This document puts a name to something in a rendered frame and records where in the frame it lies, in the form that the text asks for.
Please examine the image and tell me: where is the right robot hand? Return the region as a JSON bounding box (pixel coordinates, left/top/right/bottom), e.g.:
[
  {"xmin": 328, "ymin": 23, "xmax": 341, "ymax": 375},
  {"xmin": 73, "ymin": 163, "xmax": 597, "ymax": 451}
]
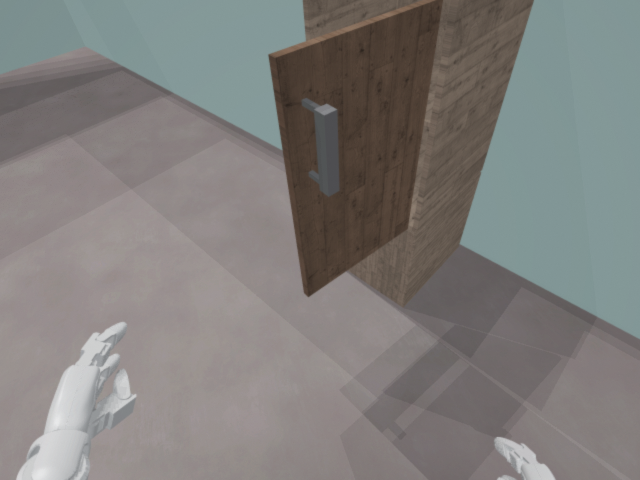
[{"xmin": 494, "ymin": 437, "xmax": 556, "ymax": 480}]

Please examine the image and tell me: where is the handle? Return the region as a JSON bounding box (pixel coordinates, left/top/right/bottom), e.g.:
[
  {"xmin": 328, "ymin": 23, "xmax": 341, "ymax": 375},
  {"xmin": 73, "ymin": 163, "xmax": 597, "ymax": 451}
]
[{"xmin": 301, "ymin": 98, "xmax": 340, "ymax": 197}]

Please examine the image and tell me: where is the left robot forearm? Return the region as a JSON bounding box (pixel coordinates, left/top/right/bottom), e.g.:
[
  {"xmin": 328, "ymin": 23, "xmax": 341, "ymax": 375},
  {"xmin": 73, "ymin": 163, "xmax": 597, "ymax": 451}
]
[{"xmin": 16, "ymin": 429, "xmax": 91, "ymax": 480}]

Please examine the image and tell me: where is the cupboard door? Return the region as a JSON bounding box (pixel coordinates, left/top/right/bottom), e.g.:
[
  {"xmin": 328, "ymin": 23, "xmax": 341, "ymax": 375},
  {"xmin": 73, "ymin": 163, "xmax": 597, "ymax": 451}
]
[{"xmin": 268, "ymin": 0, "xmax": 443, "ymax": 297}]

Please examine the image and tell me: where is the left robot hand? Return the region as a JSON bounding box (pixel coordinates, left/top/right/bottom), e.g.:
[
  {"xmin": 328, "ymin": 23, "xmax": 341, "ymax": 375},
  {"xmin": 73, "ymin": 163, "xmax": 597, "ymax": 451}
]
[{"xmin": 44, "ymin": 322, "xmax": 136, "ymax": 439}]

